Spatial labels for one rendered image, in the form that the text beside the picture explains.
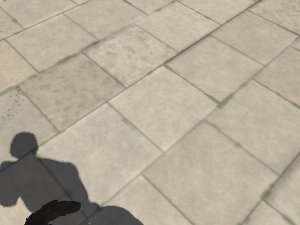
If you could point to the robot left hand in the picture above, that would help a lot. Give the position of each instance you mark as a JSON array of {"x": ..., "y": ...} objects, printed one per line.
[{"x": 51, "y": 211}]

